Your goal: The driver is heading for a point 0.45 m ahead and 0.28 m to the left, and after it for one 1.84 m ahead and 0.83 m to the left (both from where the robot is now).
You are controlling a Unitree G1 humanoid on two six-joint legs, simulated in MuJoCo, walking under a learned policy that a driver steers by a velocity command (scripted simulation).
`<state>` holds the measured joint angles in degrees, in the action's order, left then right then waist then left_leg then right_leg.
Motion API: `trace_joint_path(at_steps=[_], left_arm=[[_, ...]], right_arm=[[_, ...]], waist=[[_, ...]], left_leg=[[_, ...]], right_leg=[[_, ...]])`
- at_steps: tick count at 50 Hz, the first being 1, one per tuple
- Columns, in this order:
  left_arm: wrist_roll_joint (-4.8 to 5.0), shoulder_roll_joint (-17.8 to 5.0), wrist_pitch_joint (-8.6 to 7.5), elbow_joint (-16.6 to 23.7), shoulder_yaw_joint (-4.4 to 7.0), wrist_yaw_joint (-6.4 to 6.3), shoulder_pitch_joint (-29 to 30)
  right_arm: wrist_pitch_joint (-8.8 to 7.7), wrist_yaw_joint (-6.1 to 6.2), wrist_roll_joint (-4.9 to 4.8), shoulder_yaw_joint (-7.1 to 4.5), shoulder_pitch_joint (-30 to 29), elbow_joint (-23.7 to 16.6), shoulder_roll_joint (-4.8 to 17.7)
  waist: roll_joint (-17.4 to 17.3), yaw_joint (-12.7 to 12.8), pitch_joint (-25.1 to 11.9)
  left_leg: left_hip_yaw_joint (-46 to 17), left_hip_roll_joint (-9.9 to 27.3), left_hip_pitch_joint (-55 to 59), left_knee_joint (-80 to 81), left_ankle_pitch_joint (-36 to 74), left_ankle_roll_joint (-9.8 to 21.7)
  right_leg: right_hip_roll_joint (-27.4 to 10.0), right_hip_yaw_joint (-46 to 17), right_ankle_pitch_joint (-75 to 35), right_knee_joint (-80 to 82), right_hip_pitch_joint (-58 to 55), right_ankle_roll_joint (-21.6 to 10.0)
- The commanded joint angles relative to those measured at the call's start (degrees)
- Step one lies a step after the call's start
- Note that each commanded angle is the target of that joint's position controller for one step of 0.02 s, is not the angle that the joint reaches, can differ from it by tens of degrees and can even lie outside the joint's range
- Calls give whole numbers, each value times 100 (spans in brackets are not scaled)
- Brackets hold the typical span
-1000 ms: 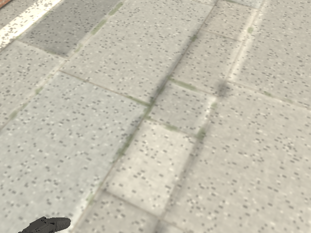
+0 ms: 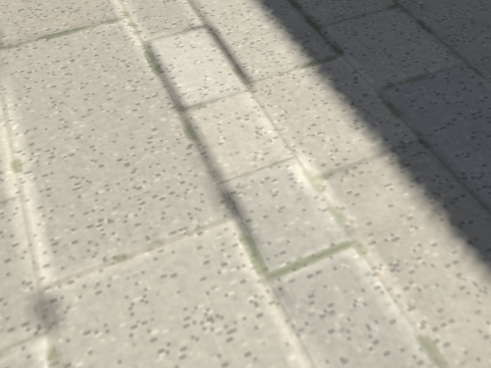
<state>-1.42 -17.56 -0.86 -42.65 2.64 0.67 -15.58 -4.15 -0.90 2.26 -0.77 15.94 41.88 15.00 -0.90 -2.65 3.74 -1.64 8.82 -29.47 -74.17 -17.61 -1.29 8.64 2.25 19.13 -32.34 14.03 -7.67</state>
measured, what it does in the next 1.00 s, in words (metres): walks ahead, turning left: left foot, then right foot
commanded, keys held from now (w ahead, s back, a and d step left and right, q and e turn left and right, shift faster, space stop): q+shift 0.70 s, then w+q+shift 0.30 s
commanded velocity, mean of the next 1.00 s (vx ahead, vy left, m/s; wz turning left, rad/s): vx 0.28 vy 0.00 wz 0.70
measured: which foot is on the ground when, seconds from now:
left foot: up 0.00-0.20, down 0.22-0.68, up 0.70-1.00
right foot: down 0.00-0.20, up 0.22-0.66, down 0.68-1.00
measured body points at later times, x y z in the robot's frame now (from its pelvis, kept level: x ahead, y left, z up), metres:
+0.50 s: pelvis +0.30 -0.01 +0.00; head +0.35 +0.01 +0.45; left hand +0.48 +0.28 -0.06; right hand +0.48 -0.26 -0.09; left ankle +0.39 +0.06 -0.72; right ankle +0.45 -0.17 -0.67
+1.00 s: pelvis +0.45 -0.02 +0.02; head +0.45 -0.03 +0.47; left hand +0.30 +0.24 -0.08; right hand +0.76 -0.12 -0.06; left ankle +0.37 +0.12 -0.60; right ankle +0.51 -0.13 -0.72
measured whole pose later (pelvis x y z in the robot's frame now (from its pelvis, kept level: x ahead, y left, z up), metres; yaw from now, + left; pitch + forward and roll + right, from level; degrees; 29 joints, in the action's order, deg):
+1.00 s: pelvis +0.45 -0.02 +0.02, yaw +46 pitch +2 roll +0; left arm -2.3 -17.3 -3.3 -42.6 3.5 -0.2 -19.1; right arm 3.6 -3.7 2.0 -4.8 15.2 33.2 20.2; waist -1.5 1.6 -3.4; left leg -3.7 3.0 -41.9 -73.4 -9.7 -2.1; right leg -2.4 6.2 13.6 -20.3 8.3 0.2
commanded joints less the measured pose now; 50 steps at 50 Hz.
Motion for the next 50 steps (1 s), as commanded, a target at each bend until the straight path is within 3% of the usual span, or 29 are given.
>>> trace_joint_path(at_steps=[1,2,4,6,7,9,10,11,12,13,14,15,16,19,22,24,28,32,33,34,35,36,37,39,42,45,46,48,50], left_arm=[[309,-377,-418,434,121,-41,392],[324,-491,-479,405,120,-85,526],[170,-483,-478,381,89,-242,695],[30,-551,-440,208,65,-430,71],[22,-653,-415,154,70,-493,-63],[33,-802,-346,251,135,-578,258],[18,-766,-314,368,160,-598,606],[61,-695,-297,558,162,-560,1243],[71,-29,-264,682,36,-358,1484],[119,518,-272,827,-135,-211,10],[106,34,-296,812,-138,-102,-365],[207,-479,-278,953,-33,-54,-18],[147,-689,-223,1001,49,-84,409],[74,-530,-20,1041,76,-170,632],[3,-123,-53,1010,-1,-274,943],[119,-158,-30,962,25,-303,1048],[192,-191,-76,936,99,-282,1545],[222,-433,-273,741,252,-174,1320],[211,-509,-302,632,304,-165,1111],[138,-724,-263,671,349,-187,1131],[-39,-1026,-156,803,378,-213,1306],[-109,-846,-153,748,407,-211,1033],[10,-640,-144,830,356,-243,1230],[241,-709,-110,834,348,-357,1082],[171,-802,-227,641,330,-355,394],[87,-827,-346,530,318,-273,87],[-217,-927,-299,418,307,-154,-248],[-138,-1012,-329,404,354,-60,-100],[-91,-960,-384,367,342,-48,-107]], right_arm=[[-51,73,-450,-288,529,-56,830],[-136,79,-493,-238,273,-147,714],[-319,-11,-387,-144,-187,-218,399],[-456,-192,-294,-121,-537,-223,202],[-469,-286,-314,-166,-367,-202,218],[-352,-381,-372,-390,542,-63,636],[-220,-349,-378,-563,1329,110,1012],[-81,-253,-363,-709,2398,334,1328],[-47,-120,-229,-572,2925,627,1123],[-227,-87,207,-411,1662,143,1122],[-206,-78,157,-475,859,-452,1209],[-111,-36,-18,-548,162,-821,1267],[-21,-12,-281,-532,-219,-969,1117],[81,74,-283,-516,-541,-1106,978],[273,261,-295,-621,-84,-944,1121],[451,367,-373,-681,-88,-978,1197],[680,419,-380,-710,-277,-1157,1100],[713,356,-370,-715,-477,-1315,1003],[711,331,-411,-674,-532,-1357,900],[725,306,-385,-570,-111,-1301,573],[707,288,-398,-565,72,-1412,609],[631,214,-350,-684,-15,-1478,1202],[628,191,-385,-723,-110,-1404,1414],[649,190,-285,-682,11,-1272,1294],[526,130,-304,-527,-278,-1440,992],[447,139,-378,-478,-454,-1556,916],[610,-165,214,-440,-890,-1569,904],[709,-380,45,-470,-717,-1476,863],[726,-423,-32,-491,-698,-1381,893]], waist=[[182,-35,-321],[295,-46,-277],[212,60,-26],[141,426,-291],[329,385,-527],[912,-103,-1015],[1082,-547,-1242],[712,-1291,-1279],[-1402,-1292,-868],[-1925,102,-1380],[-960,156,-2115],[11,395,-1682],[938,515,-1017],[598,672,-337],[179,351,-907],[-136,264,-1286],[-689,30,-992],[-1023,157,-959],[-801,262,-1018],[15,37,-1367],[1181,-175,-1231],[1446,-19,-1261],[1221,53,-988],[1051,197,-828],[735,517,-530],[774,621,-332],[175,675,-222],[708,493,-153],[891,434,-107]], left_leg=[[51,6,-732,498,169,-7],[168,-92,-811,981,497,19],[577,-529,-357,2536,1782,60],[1084,-1154,317,3921,3758,-11],[1134,-1393,779,4218,4260,-37],[1094,-1747,1962,4183,4028,12],[1045,-1826,2769,3901,3659,119],[671,-1516,3738,4141,3891,387],[-215,-691,4240,4563,5345,893],[-2648,147,4383,4205,6667,1746],[-3681,626,4129,4968,5472,2222],[-4200,617,3334,5692,1941,2416],[-4207,381,2282,6132,-28,2229],[-3318,-398,795,6256,-38,1774],[-2608,-688,1022,5671,2372,1641],[-2569,-769,1359,5509,1994,1400],[-2842,-993,1396,5503,441,1032],[-3311,-1044,1651,4992,671,847],[-3148,-1263,1430,4556,84,688],[-2528,-1660,817,3476,-1497,465],[-1433,-2224,-210,2287,-2163,196],[-1192,-1595,-779,1367,-1540,-5],[-989,-1258,-1080,1169,-875,-55],[-546,-1079,-1562,360,-207,-137],[-35,-655,-2137,-262,119,-160],[-95,-340,-2510,-378,410,-227],[-148,-618,-2215,-216,554,-103],[-217,-607,-2172,-39,873,-55],[-202,-527,-2196,175,1076,-56]], right_leg=[[-1754,-1110,-5321,1604,-692,-497],[-1619,-773,-5400,1729,-644,-324],[-1041,171,-5121,1891,-144,147],[-955,508,-5182,1590,-417,466],[-1008,596,-5404,1304,-584,636],[-1129,672,-6122,337,-629,977],[-1183,661,-6497,-502,-363,1075],[-1049,682,-5668,-2335,373,1223],[-48,573,1162,-5502,1597,1432],[193,-790,2152,-6865,2568,1444],[37,-1429,1529,-6708,2282,1267],[-125,-1438,1033,-6156,2401,978],[-362,-1314,696,-5539,2355,874],[-618,-1316,471,-3678,1767,988],[-463,-1095,126,-2345,1422,1277],[-389,-1163,-419,-1854,1358,1364],[-274,-1218,-744,-850,1233,1307],[-370,-1297,-992,647,484,1084],[-682,-1312,-1590,1341,-95,929],[-1762,-2116,-1751,1402,-1014,453],[-2724,-3216,-2409,1407,-1172,-292],[-3120,-3831,-784,1759,-1045,-639],[-2755,-3324,699,1844,-973,-418],[-2304,-2639,1424,1931,-1109,45],[-2223,-2005,1616,2135,-1156,111],[-2302,-1739,1793,2245,-1162,54],[-2429,-1578,1909,2459,-628,69],[-2465,-1156,1734,2544,-590,186],[-2589,-843,1607,2601,-684,221]])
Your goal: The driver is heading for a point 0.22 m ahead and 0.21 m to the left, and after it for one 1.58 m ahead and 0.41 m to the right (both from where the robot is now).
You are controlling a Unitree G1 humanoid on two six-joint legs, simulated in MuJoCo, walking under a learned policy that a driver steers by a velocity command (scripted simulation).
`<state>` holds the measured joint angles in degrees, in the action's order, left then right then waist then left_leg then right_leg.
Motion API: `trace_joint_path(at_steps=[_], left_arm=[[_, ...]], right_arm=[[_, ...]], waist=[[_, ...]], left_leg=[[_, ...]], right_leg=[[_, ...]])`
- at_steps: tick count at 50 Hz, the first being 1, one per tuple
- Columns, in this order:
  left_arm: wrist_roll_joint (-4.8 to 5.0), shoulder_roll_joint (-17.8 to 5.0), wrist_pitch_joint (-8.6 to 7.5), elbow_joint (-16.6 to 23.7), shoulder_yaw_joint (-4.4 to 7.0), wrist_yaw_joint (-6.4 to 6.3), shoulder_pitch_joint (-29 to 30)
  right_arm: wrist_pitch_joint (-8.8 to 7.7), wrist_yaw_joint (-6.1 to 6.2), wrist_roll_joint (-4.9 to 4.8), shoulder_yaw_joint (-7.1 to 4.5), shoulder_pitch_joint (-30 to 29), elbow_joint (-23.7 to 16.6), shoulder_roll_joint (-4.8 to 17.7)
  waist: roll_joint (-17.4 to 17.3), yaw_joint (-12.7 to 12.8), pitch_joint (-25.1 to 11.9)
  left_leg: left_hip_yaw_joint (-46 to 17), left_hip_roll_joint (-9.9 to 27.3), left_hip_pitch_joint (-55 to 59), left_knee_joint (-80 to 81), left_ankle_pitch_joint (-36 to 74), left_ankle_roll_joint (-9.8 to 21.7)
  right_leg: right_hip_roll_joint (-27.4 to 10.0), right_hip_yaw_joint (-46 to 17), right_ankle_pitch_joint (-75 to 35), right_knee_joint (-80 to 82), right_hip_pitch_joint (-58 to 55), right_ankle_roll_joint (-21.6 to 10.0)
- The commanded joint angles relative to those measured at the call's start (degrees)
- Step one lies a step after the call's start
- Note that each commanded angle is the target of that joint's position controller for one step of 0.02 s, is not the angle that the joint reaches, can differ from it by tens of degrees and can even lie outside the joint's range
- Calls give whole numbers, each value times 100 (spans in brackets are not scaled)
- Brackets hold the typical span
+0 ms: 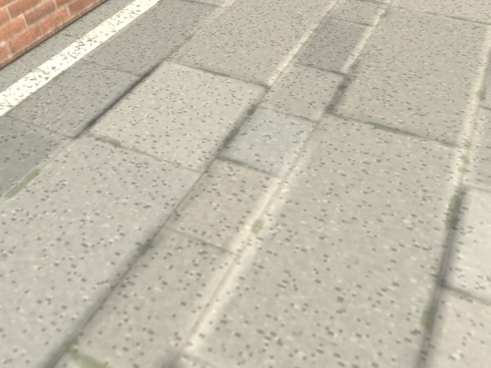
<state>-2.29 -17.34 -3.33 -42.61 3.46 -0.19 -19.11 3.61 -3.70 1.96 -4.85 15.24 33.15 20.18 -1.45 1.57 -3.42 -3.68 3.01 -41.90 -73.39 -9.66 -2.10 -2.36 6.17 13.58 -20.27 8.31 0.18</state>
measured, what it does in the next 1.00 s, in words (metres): walks ahead, turning right: left foot, then right foot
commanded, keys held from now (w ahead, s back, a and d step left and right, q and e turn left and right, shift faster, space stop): w+q+shift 0.08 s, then q+shift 0.08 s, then e+shift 0.26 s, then w+e+shift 0.58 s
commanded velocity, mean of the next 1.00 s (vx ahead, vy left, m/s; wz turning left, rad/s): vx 0.61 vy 0.00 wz -0.22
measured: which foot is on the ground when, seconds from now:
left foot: up 0.00-0.24, down 0.26-0.90, up 0.92-1.00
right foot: down 0.00-0.24, up 0.26-0.86, down 0.88-1.00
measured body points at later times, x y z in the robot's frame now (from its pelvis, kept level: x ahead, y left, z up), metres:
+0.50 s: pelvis +0.21 +0.13 +0.00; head +0.24 +0.15 +0.45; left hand +0.25 +0.42 -0.13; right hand +0.38 -0.11 -0.10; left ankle +0.19 +0.20 -0.75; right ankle +0.27 -0.03 -0.65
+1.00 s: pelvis +0.53 +0.07 -0.03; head +0.56 +0.08 +0.42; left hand +0.70 +0.33 -0.16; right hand +0.53 -0.20 -0.15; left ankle +0.41 +0.26 -0.62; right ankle +0.55 +0.04 -0.75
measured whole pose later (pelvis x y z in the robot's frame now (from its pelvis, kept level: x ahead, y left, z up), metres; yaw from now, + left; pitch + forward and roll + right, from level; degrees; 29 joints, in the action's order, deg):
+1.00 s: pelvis +0.53 +0.07 -0.03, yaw -18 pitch +0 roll -1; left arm -1.1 -18.7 0.6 -45.4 5.1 1.4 -15.3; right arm -4.2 -0.1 2.1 -1.7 17.0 45.4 13.9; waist 0.7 0.1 3.1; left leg -0.7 5.1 -17.0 -78.2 -19.3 -1.0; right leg 8.8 5.1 18.0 -38.0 20.3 -9.7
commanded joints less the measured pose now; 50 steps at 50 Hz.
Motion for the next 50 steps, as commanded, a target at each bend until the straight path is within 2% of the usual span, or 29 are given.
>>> trace_joint_path(at_steps=[1,4,7,8,9,10,11,12,13,14,15,16,17,18,21,25,29,30,33,36,38,41,43,44,45,46,47,49,50], left_arm=[[5,-963,-153,323,258,31,148],[2,-993,-181,161,289,-20,-208],[-45,-937,-132,54,279,-52,-274],[327,-1208,-48,139,371,-110,47],[374,-1294,16,119,378,-121,79],[389,-1434,69,59,407,-112,24],[431,-1529,115,-10,418,-95,7],[465,-1302,69,-45,318,-47,-72],[200,-685,-53,41,80,30,-217],[80,-99,-165,231,-160,99,-833],[351,-923,-221,-142,59,83,-467],[610,-961,-184,91,112,39,30],[541,-832,-135,123,80,-49,260],[446,-795,-27,71,89,-101,245],[425,-600,261,-267,154,-101,-399],[458,-408,306,49,178,-7,292],[462,-357,248,235,221,110,689],[-197,-198,426,175,159,292,905],[-9,-122,506,357,113,533,1422],[59,-122,455,492,61,609,1836],[85,-77,442,627,8,600,2093],[180,-117,459,629,3,465,1745],[217,-484,420,308,178,365,362],[169,-793,339,-34,362,268,-784],[149,-1299,369,-229,557,131,-1000],[101,-1764,435,-80,638,159,-598],[107,-1631,441,-2,595,163,-638],[109,-1231,336,-151,484,71,-461],[113,-1060,264,-112,408,20,-181]], right_arm=[[-57,-148,-6,-81,-748,-511,383],[-82,-223,22,-34,-1255,-591,310],[-169,-311,25,76,-1672,-644,96],[-336,-78,-592,123,-1477,-663,-136],[-411,-26,-574,182,-1403,-669,-163],[-439,8,-450,121,-1246,-649,-36],[-457,43,-350,2,-653,-512,141],[-444,114,-314,-197,443,-175,474],[-373,247,-328,-290,1221,68,846],[-398,372,-149,-307,874,-243,1701],[-453,340,-93,-155,978,-480,1061],[-495,262,-42,-148,1020,-138,1003],[-571,246,-168,-116,690,27,810],[-611,244,-220,-12,155,40,494],[-807,317,-69,66,-582,39,129],[-902,487,-74,38,-327,321,29],[-928,546,-118,-29,-15,618,136],[-890,457,-11,35,395,832,30],[-920,451,29,5,690,1026,49],[-902,481,34,-8,880,1221,80],[-859,495,38,6,1017,1379,80],[-757,552,-4,-1,940,1471,374],[-606,559,2,-93,727,1396,780],[-589,493,-42,-113,487,1296,881],[-642,393,-19,28,439,1168,297],[-812,345,-28,130,-17,580,-90],[-962,365,20,136,-860,249,171],[-1099,359,-6,198,-486,340,191],[-1020,357,92,207,-337,391,185]], waist=[[966,52,638],[967,225,893],[841,332,1217],[923,283,1251],[812,177,1168],[777,58,968],[697,-316,517],[432,-851,-122],[-405,-1046,-631],[-1973,-369,-1686],[-525,-1023,-2242],[-589,-988,-1662],[-341,-697,-994],[-495,-418,-490],[-525,100,-248],[-413,-133,101],[-203,-232,611],[215,-277,880],[-134,-432,1231],[-70,-496,1380],[-89,-500,1421],[-345,-102,855],[-633,641,99],[-401,1192,-397],[639,1041,-429],[1227,625,-524],[194,825,-326],[-391,202,392],[-370,-69,582]], left_leg=[[19,102,-987,282,263,37],[176,288,-1113,1006,111,178],[605,381,-456,2178,-262,413],[537,417,-403,2406,-395,377],[655,280,138,2847,-695,439],[928,-55,848,3176,-856,500],[1126,-466,1926,3693,-550,630],[1046,-753,3715,4348,681,858],[-80,8,5669,4109,1910,1031],[-3069,2156,6553,4447,3290,2100],[-2737,2338,6106,4362,4822,2348],[-1898,2271,5527,4706,3970,2212],[-1473,1858,4797,4914,2950,1850],[-986,1620,4105,5103,2726,1631],[218,1306,3153,5615,3465,1309],[436,1326,3603,6465,197,1223],[602,1493,4389,6772,-327,1016],[964,1394,4118,6814,-486,911],[1299,1292,4291,6934,-535,690],[1632,1342,4927,6899,32,621],[1957,1324,5275,6656,1375,568],[2402,1278,5377,5501,6061,444],[2315,1483,5000,3569,7248,628],[2165,1441,3905,1856,6218,633],[2044,604,1817,-183,1462,394],[1093,-552,-372,-1825,-1800,92],[78,-233,-995,-1775,-1238,98],[-30,281,-499,-681,-817,155],[-46,391,-163,-359,-883,75]], right_leg=[[-1573,-1114,2141,1422,-239,-575],[-1801,-683,2033,1555,-672,-571],[-1737,208,688,1350,-740,-480],[-1552,225,-293,1069,-943,-517],[-1577,385,-1292,834,-805,-517],[-1592,479,-3000,407,-692,-534],[-1517,634,-4642,-497,-568,-491],[-1251,795,-4917,-1699,28,-317],[-887,671,-1116,-3367,1779,13],[-89,78,2560,-5571,3185,361],[96,-1325,2613,-6221,2868,380],[99,-1243,1975,-6197,3374,354],[-274,-1096,1513,-5650,3476,286],[-415,-1049,1087,-5317,3293,283],[-328,-981,138,-5113,2340,344],[-573,-1111,-964,-4605,3324,237],[-520,-1258,-1413,-4073,4283,90],[-351,-607,-1287,-4090,4245,-3],[-455,-385,-1435,-3721,4447,-263],[-470,-155,-1201,-3246,4558,-507],[-353,181,-870,-2878,4378,-714],[400,879,-186,-2413,2766,-1148],[814,783,702,-2360,1059,-1438],[970,363,794,-1850,-663,-1633],[103,-1340,1915,-1241,-2071,-2011],[-981,-4639,2613,-71,-2823,-2784],[-1175,-4982,1917,431,-2695,-2584],[-992,-4070,1058,737,-1362,-2195],[-690,-3538,695,733,-765,-2088]])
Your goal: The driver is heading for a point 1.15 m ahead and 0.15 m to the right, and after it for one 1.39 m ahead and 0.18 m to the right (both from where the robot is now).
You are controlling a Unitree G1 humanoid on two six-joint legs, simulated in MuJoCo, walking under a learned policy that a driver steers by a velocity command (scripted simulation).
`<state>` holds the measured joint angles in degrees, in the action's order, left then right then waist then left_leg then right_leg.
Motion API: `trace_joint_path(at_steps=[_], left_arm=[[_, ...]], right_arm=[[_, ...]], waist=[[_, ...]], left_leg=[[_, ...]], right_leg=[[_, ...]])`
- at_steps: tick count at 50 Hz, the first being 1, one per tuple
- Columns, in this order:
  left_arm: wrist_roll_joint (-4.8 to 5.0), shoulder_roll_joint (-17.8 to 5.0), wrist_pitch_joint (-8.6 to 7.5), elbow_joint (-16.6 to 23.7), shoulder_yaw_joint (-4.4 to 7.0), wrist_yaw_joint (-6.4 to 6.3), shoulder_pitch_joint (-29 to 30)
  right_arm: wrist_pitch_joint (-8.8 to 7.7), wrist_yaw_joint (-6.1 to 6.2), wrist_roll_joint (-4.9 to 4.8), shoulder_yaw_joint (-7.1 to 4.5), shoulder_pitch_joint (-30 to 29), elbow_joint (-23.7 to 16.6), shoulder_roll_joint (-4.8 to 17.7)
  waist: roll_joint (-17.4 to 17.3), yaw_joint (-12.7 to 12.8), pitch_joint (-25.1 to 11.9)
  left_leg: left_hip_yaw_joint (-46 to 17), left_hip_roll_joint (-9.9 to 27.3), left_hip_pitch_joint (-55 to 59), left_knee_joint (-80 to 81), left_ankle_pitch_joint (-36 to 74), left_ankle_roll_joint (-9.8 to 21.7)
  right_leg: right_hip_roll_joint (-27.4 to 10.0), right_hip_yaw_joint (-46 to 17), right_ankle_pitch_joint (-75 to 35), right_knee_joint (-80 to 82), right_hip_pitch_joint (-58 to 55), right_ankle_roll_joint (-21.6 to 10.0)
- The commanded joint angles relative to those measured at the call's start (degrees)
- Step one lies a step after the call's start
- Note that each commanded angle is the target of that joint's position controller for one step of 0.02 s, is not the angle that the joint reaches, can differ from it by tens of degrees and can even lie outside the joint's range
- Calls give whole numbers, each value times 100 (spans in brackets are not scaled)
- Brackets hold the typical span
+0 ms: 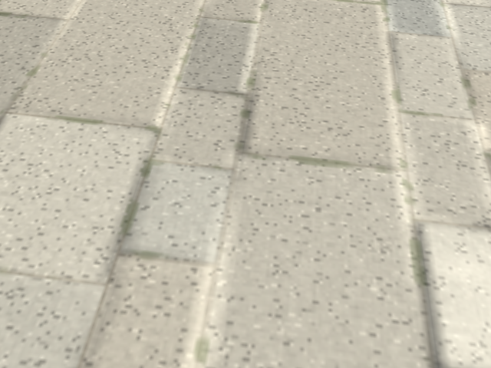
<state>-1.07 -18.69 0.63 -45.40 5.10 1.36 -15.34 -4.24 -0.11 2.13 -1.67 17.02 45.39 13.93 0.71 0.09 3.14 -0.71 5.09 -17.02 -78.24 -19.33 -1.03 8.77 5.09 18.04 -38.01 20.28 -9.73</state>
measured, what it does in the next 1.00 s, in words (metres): walks ahead, turning right: left foot, then right foot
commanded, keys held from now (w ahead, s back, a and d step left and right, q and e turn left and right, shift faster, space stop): w+e+shift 0.38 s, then w+shift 0.34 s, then w+q+shift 0.28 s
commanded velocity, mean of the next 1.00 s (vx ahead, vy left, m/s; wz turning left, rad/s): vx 0.98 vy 0.00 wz -0.47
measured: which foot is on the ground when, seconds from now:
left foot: up 0.00-0.28, down 0.30-0.76, up 0.78-1.00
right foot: down 0.00-0.32, up 0.34-0.72, down 0.74-1.00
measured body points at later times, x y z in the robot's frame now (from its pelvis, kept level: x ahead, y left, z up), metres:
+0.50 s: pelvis +0.45 +0.01 +0.02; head +0.47 +0.00 +0.47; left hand +0.73 +0.19 -0.06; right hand +0.35 -0.28 -0.09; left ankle +0.48 +0.14 -0.71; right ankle +0.38 -0.07 -0.61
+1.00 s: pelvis +0.85 -0.25 +0.02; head +0.86 -0.26 +0.47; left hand +0.97 +0.01 -0.10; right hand +0.82 -0.54 -0.10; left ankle +1.00 -0.15 -0.62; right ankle +0.74 -0.25 -0.71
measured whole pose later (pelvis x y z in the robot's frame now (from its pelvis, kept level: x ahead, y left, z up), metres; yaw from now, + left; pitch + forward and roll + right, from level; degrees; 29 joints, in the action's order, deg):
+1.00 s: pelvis +0.85 -0.25 +0.02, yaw -26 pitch +0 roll -1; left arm -1.0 -16.8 -6.2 -52.3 2.4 0.7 -24.6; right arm -1.0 -2.7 0.6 -2.2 13.6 47.8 16.8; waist -2.3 1.3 1.6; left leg -1.0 7.0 -41.3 -65.6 -5.8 4.0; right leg 5.6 9.1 18.2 -16.4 -1.2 -5.3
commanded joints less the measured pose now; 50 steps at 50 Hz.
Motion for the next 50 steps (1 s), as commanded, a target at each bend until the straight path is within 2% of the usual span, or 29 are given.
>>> trace_joint_path(at_steps=[1,3,6,9,11,13,14,15,16,17,18,19,20,23,28,32,34,36,37,38,39,40,41,42,43,44,45,47,50], left_arm=[[12,-753,-212,231,159,-159,-355],[95,-687,-358,263,97,-128,-350],[61,-796,-462,282,127,-86,-507],[96,-958,-486,218,207,-57,-755],[147,-1054,-501,214,238,-87,-723],[119,-1274,-505,237,284,-120,-583],[61,-1467,-507,256,317,-99,-373],[3,-1283,-559,322,260,-69,-55],[51,-232,-619,577,-8,-80,-35],[309,5,-596,931,-171,-60,-669],[129,-444,-465,681,-143,-108,-320],[21,-598,-392,649,-106,-42,-75],[-57,-562,-338,633,-113,51,135],[-149,-81,-186,881,-269,256,455],[-119,-202,-161,1319,-400,326,1382],[-107,-68,-273,1442,-538,447,2179],[-165,-188,-306,1353,-511,355,1969],[-192,-542,-326,850,-335,200,390],[-219,-765,-338,452,-205,87,-832],[-295,-1243,-339,247,-69,-53,-1275],[-285,-1622,-341,418,25,-100,-1067],[-193,-1304,-364,339,48,-121,-855],[-173,-960,-442,209,-36,-128,-562],[-185,-654,-528,132,-85,-92,-334],[-155,-440,-590,84,-148,-96,-137],[-108,-310,-643,36,-191,-108,-145],[-54,-119,-710,-59,-234,-86,-224],[52,-14,-795,-234,-254,-68,-317],[17,7,-885,-357,-287,-47,-492]], right_arm=[[-110,-24,163,-91,-305,-753,784],[84,-80,215,-47,-457,-826,730],[117,-165,96,81,-1570,-1266,588],[65,-212,-37,138,-2048,-1447,574],[27,-179,-69,92,-1998,-1461,745],[7,-70,-74,-62,-1169,-1216,1113],[-7,28,-103,-196,-150,-979,1379],[-5,169,-74,-330,1115,-703,1651],[-45,274,182,-449,2037,-553,2083],[-40,177,253,-487,1135,-682,2284],[4,134,178,-399,183,-883,1572],[30,112,118,-299,-83,-878,1140],[34,87,131,-251,-34,-723,945],[-145,11,20,-123,459,-129,579],[-360,-89,-15,-152,394,132,850],[-336,-68,-95,-155,1009,479,1081],[-271,-1,-86,-197,1144,615,1413],[-116,96,-59,-255,1032,643,1743],[-54,114,-118,-233,887,607,1692],[-42,30,-42,-88,1160,445,925],[-97,-55,-296,-26,1625,143,550],[-111,1,-294,-148,754,28,1086],[-128,-11,-306,-124,520,-5,941],[-89,-36,-264,-83,538,123,770],[15,-90,-184,-72,625,251,643],[127,-164,-138,-49,904,336,511],[218,-206,-119,-66,812,365,482],[344,-264,-123,-97,280,267,430],[310,-329,-187,7,-691,-175,242]], waist=[[-496,-120,-18],[-373,-206,165],[-116,67,545],[273,399,293],[310,368,51],[281,-38,-571],[204,-656,-1144],[130,-1360,-1694],[-1381,-1433,-2315],[-2899,-480,-2639],[-1608,-405,-1639],[-858,-366,-1097],[-439,-346,-770],[-622,-144,-215],[-449,111,429],[-161,-177,664],[-564,70,310],[-970,910,-728],[-819,1539,-1264],[213,1177,-1929],[1236,611,-2796],[301,811,-2070],[108,532,-1006],[-210,273,-469],[-205,38,-264],[186,-130,-302],[180,-168,-183],[88,-163,170],[347,-87,476]], left_leg=[[-359,266,-2359,401,77,-130],[-188,349,-2109,1074,11,-306],[118,207,-1800,2741,1034,-441],[186,-126,-1169,4096,2215,-304],[56,-258,-670,4593,2384,-163],[11,-573,423,4700,1700,-44],[102,-617,1522,4580,1147,7],[-95,-237,2951,4416,563,67],[-2008,1318,4202,4982,-2087,212],[-5295,2331,4071,6614,-3185,597],[-4645,1997,3152,6616,-3690,684],[-3479,1774,2449,6418,-2726,683],[-2667,1473,1906,6409,-1630,638],[-1361,1057,1160,6658,-279,591],[132,884,750,7479,1153,716],[976,772,1028,8027,3060,739],[1137,941,1837,7213,6041,741],[1193,1052,2020,4986,7755,669],[1141,848,1194,3235,6975,615],[801,270,-310,1068,1862,624],[-168,-603,-1999,-672,-874,571],[-605,-341,-2610,-747,-164,692],[-437,-113,-2658,-353,355,685],[-414,115,-2346,44,550,646],[-453,248,-1991,299,670,613],[-437,324,-1693,441,753,543],[-444,391,-1713,524,785,521],[-299,365,-2219,658,1070,487],[274,172,-2378,1644,1990,521]], right_leg=[[-1550,-3070,95,2557,-1521,-1058],[-1248,-2687,-155,2766,-748,-1048],[-879,-2398,-759,2999,-23,-873],[-924,-2445,-2185,2878,-430,-557],[-1089,-2566,-2943,2592,-914,-351],[-1083,-2613,-4472,1551,-1395,-78],[-979,-2516,-4851,283,-1226,43],[-698,-2329,-4319,-1316,-422,161],[-102,-1876,-331,-3546,996,182],[-10,-1476,1024,-4480,2040,215],[-571,-1299,267,-4633,2348,176],[-855,-1122,-149,-4308,2275,223],[-1026,-1075,-282,-4050,2081,274],[-1234,-1209,-351,-3736,2098,352],[-1143,-1097,-1352,-2005,2378,477],[-865,16,-1826,-297,1247,194],[-522,240,-1326,-2,715,26],[-167,164,-601,99,-963,-175],[-414,-233,-727,594,-2542,-307],[-1881,-1877,893,459,-4026,-176],[-3246,-5033,1950,1602,-4877,-464],[-2949,-4623,1526,2058,-4255,-263],[-2796,-3586,630,2103,-3210,-237],[-2565,-2882,-153,2277,-2296,-126],[-2226,-2206,-447,2463,-1722,85],[-2214,-1857,-604,2641,-1395,136],[-2108,-1573,-913,2768,-1290,251],[-1818,-746,-1690,3021,-1309,573],[-1543,317,-3555,3179,-1187,771]])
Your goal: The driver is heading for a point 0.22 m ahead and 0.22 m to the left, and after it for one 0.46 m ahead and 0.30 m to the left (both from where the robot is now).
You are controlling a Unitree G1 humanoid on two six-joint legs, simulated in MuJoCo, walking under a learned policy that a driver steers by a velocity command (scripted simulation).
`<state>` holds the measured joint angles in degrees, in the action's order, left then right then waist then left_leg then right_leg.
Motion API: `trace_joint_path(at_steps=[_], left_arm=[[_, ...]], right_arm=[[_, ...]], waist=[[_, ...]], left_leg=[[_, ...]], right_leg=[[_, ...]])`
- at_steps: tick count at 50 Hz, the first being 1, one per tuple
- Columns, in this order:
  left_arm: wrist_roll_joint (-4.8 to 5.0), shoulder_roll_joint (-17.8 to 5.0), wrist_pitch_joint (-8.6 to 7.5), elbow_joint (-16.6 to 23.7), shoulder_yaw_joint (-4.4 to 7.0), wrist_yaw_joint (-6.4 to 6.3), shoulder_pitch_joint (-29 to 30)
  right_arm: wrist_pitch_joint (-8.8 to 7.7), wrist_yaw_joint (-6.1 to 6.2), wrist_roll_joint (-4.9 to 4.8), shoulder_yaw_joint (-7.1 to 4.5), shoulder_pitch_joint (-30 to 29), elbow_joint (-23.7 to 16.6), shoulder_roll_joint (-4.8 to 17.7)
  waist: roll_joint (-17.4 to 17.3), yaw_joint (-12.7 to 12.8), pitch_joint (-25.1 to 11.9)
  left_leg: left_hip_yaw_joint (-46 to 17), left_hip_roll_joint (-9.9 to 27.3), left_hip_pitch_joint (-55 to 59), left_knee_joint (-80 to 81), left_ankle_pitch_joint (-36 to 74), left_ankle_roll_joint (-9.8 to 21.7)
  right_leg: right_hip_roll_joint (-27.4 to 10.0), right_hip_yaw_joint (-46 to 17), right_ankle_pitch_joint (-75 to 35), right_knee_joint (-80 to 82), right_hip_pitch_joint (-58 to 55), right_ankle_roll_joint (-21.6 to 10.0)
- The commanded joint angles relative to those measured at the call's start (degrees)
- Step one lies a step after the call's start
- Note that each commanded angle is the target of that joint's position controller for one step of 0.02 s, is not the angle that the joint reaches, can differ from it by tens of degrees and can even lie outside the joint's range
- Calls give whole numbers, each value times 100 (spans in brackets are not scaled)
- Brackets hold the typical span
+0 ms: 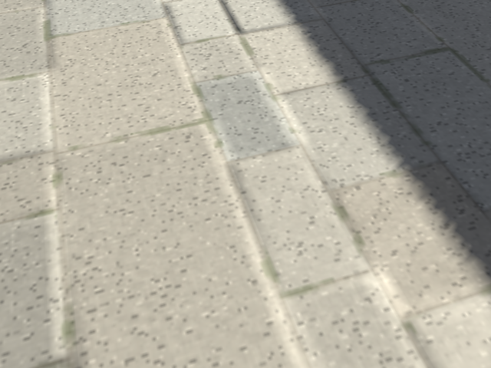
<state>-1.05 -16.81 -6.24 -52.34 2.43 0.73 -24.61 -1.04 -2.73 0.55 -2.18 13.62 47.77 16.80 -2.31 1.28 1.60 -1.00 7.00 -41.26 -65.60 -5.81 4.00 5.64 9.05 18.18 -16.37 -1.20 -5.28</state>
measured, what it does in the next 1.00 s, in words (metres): walks ahead, turning left: left foot, then right foot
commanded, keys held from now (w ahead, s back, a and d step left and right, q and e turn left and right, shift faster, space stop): w+q+shift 0.12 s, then q+shift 0.88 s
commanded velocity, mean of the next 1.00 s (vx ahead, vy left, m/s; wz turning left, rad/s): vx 0.35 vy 0.00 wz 0.90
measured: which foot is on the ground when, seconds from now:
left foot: up 0.00-0.16, down 0.18-0.56, up 0.58-0.92, down 0.94-1.00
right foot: down 0.00-0.18, up 0.20-0.54, down 0.56-0.94, up 0.96-1.00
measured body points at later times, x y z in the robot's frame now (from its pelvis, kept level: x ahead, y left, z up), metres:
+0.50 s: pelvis +0.39 +0.02 +0.00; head +0.43 +0.05 +0.44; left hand +0.55 +0.35 -0.04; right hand +0.60 -0.21 -0.11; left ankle +0.35 +0.04 -0.74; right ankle +0.64 -0.05 -0.70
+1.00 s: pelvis +0.48 +0.04 -0.01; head +0.47 +0.10 +0.44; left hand +0.33 +0.34 -0.12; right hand +0.80 +0.00 -0.08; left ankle +0.41 +0.11 -0.74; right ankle +0.64 -0.01 -0.70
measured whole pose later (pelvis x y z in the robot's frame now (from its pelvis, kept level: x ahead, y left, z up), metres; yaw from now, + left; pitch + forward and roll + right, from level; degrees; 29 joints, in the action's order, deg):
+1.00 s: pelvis +0.48 +0.04 -0.01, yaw +58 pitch +2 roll -3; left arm -0.5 -18.0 0.8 -39.3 6.2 -2.1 -5.3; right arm 3.4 0.5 0.4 -4.5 12.4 34.6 17.7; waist 1.6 -0.3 3.4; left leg -2.2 0.7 -23.0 -39.1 -18.7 2.4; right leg -2.8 2.2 24.2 -48.3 28.8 2.5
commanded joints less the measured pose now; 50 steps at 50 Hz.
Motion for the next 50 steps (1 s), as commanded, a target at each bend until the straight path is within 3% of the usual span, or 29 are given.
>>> trace_joint_path(at_steps=[1,5,7,8,9,10,11,12,13,14,17,19,21,25,27,28,29,30,31,32,33,35,37,43,46,47,48,49,50], left_arm=[[2,-187,-201,320,-31,0,406],[47,-653,-204,265,-13,-239,277],[12,-1005,-75,408,93,-408,528],[-7,-1139,19,539,145,-441,841],[6,-1200,105,630,199,-407,1235],[23,-754,95,650,148,-234,1651],[46,-177,13,1202,-48,-235,462],[39,-375,-55,1372,-135,-252,434],[264,-634,-277,1723,-69,-159,1076],[261,-700,-287,1691,5,-159,1237],[11,-838,-47,1718,107,-216,1280],[-97,-369,-5,2013,3,-266,1886],[27,-100,82,2122,-61,-295,2090],[189,-337,150,2287,72,-233,2465],[117,-481,79,2076,192,-228,1915],[-5,-532,70,1916,204,-276,1304],[-110,-604,167,2086,165,-312,1224],[-102,-858,222,2005,240,-306,1440],[-69,-503,255,2271,251,-361,1983],[-38,-191,332,2318,158,-406,2087],[-27,-237,425,2348,134,-419,2195],[-42,-551,512,2185,242,-441,2272],[-58,-666,538,2018,323,-429,2101],[84,-917,563,1811,496,-307,2239],[167,-718,592,1662,493,-281,2089],[167,-468,641,1549,453,-258,1856],[5,-263,649,1941,386,-254,1990],[-36,-477,555,2146,441,-288,2797],[67,-575,525,2110,471,-298,2705]], right_arm=[[-35,-90,-43,78,-547,-460,-14],[-80,-207,10,144,-863,-629,117],[-28,-172,56,23,251,-292,510],[-16,-125,118,-102,1452,57,766],[-15,-4,103,-254,2625,390,975],[0,168,-132,-373,2359,410,1090],[-2,169,100,-475,1766,245,1836],[21,206,70,-593,1426,-120,1873],[-211,106,19,-375,830,-642,1013],[-330,76,-114,-319,106,-736,761],[-402,159,-180,-307,-421,-1041,798],[-285,327,-210,-394,-297,-1009,961],[-23,510,-265,-504,-21,-959,1100],[264,645,-292,-511,97,-1086,770],[259,599,-209,-440,-358,-1350,474],[253,547,-128,-310,-241,-1461,82],[219,518,13,-208,293,-1502,-179],[188,299,-175,-277,1336,-1607,409],[258,269,-272,-424,991,-1369,965],[350,295,-265,-497,388,-1395,1183],[449,360,-229,-493,152,-1460,1121],[483,384,-179,-363,-90,-1665,737],[427,384,-191,-265,-121,-1746,448],[471,277,-194,-348,-96,-1664,697],[528,271,-172,-515,354,-1447,807],[522,320,-139,-627,649,-1393,1053],[479,414,-67,-801,612,-1588,1974],[316,392,144,-741,411,-1768,1766],[201,402,161,-690,54,-1772,1616]], waist=[[528,-181,600],[544,-372,379],[761,-986,-236],[717,-1540,-726],[414,-2094,-1037],[-905,-1920,-507],[-1431,-560,-1231],[-482,-723,-2405],[204,-552,-1647],[992,-61,-851],[1155,366,179],[921,192,107],[377,-73,-650],[-358,-267,-876],[-459,115,-933],[130,204,-1577],[1105,-68,-1925],[2147,-749,-2640],[1447,-455,-2119],[812,-223,-1484],[490,-224,-1170],[545,-270,-626],[782,-232,-825],[1119,-275,-1042],[866,-464,-968],[75,-525,-615],[-1893,-306,-336],[-1246,-680,-487],[-971,-381,-412]], left_leg=[[528,-132,107,710,891,75],[1291,-779,1154,2388,1520,393],[1409,-1271,2359,2523,1115,497],[1266,-1448,3587,2555,936,628],[609,-1154,4739,3025,1131,999],[-23,-781,5164,3663,2046,1121],[-2263,467,6408,2979,5637,2214],[-3723,1025,6907,3912,3533,2790],[-4244,778,6037,4720,1109,2535],[-3851,575,4788,5054,435,2156],[-2429,-203,2155,5156,2358,1681],[-1679,-932,1585,4698,3543,1285],[-1438,-1285,1815,4217,3635,667],[-2113,-1358,2195,3602,1478,41],[-2167,-1495,2229,2624,592,-105],[-1689,-1737,1707,1156,-1382,-317],[-1158,-2181,697,-1,-3948,-499],[-1162,-1489,246,-1317,-3722,-653],[-882,-1029,51,-1672,-3036,-841],[-677,-853,-56,-1716,-2453,-925],[-546,-725,134,-1496,-2119,-956],[-221,-568,557,-742,-1850,-894],[-45,-447,788,-126,-1834,-845],[260,-282,2013,1712,-1246,-521],[461,-634,3053,2988,-843,-117],[-393,-335,3537,3847,-555,252],[-3370,1250,3872,4688,33,1325],[-3645,1219,3396,4995,-245,1652],[-3160,977,3245,5024,-501,1339]], right_leg=[[-1134,146,-3902,1042,836,383],[-1369,630,-6914,603,143,629],[-1532,601,-8491,-882,-149,718],[-1602,489,-8641,-2438,235,717],[-1466,390,-7126,-4711,998,742],[-78,306,-212,-7110,2421,778],[50,-676,1324,-8890,4246,1074],[-103,-1511,1092,-8952,4731,912],[-95,-2162,1214,-8228,4777,759],[-419,-2027,845,-7425,4635,646],[-738,-1749,575,-5458,3320,929],[-443,-1311,45,-3769,2811,1110],[20,-1173,-1046,-2512,2195,1171],[229,-1496,-2123,-1157,1788,1144],[-157,-1727,-3037,-313,1088,914],[-1234,-2515,-3893,-455,-265,389],[-2351,-3777,-6428,-1094,-1226,-290],[-3780,-5427,-4831,-890,-1389,-1382],[-3218,-4949,-3131,-680,-778,-1397],[-2587,-3826,-2093,-624,-135,-988],[-2188,-3295,-1675,-438,555,-713],[-1802,-2446,-1976,-146,1557,-607],[-1857,-2016,-2484,-69,1464,-731],[-2182,-1187,-1645,-43,1572,-593],[-2023,-612,-411,-801,2030,-18],[-1628,-189,376,-1879,2867,439],[-566,-29,1848,-3614,4736,993],[-419,-1293,1747,-4562,4887,829],[-496,-1508,1144,-4731,4825,652]])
